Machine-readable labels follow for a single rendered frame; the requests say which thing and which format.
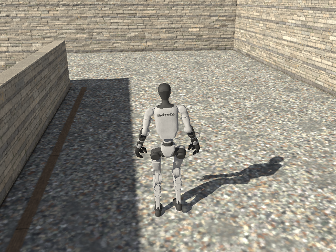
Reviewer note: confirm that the left robot upper arm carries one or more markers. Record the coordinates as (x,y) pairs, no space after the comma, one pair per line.
(147,120)

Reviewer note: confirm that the robot left hand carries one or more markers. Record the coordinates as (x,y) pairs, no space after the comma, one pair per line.
(137,150)

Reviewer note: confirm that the robot left foot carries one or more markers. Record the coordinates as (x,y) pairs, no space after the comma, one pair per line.
(158,211)

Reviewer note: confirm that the right robot upper arm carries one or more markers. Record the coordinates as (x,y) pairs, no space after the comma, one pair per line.
(185,117)

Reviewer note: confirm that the robot right hand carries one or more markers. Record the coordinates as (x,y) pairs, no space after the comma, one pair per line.
(197,147)

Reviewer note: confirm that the right robot forearm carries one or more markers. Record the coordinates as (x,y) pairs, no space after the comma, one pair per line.
(192,137)

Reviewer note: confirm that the left robot forearm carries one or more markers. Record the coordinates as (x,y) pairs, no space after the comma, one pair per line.
(141,140)

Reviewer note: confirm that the humanoid robot torso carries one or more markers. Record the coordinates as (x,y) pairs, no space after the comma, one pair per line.
(166,121)

